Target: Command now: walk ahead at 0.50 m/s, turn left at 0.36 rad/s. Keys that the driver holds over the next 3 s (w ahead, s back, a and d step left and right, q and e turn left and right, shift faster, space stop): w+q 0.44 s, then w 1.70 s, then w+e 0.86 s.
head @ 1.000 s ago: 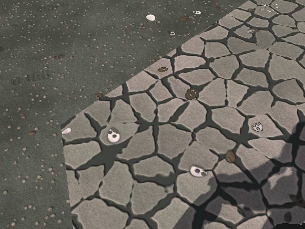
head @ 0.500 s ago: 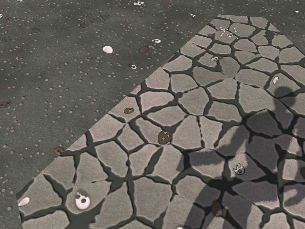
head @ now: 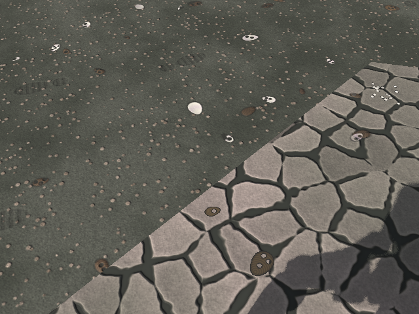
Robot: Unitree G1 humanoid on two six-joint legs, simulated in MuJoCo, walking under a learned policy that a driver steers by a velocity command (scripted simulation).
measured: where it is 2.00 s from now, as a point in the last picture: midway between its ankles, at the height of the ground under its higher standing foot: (154, 168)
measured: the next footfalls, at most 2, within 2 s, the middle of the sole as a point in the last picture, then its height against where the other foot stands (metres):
left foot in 0.26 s outside the picture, level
right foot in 0.74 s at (225, 274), level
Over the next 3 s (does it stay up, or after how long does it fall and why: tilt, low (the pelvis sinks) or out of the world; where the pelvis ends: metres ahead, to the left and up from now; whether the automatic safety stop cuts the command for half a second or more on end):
stays up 1.59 0.41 -0.02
